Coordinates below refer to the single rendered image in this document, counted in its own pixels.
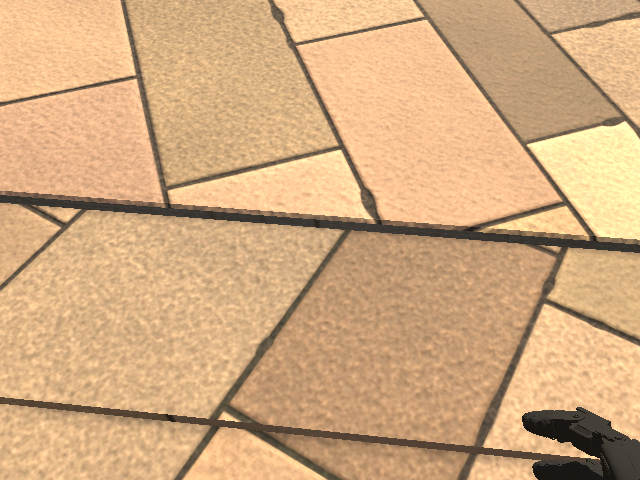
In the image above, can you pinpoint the right robot hand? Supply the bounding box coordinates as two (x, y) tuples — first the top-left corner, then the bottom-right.
(522, 407), (640, 480)

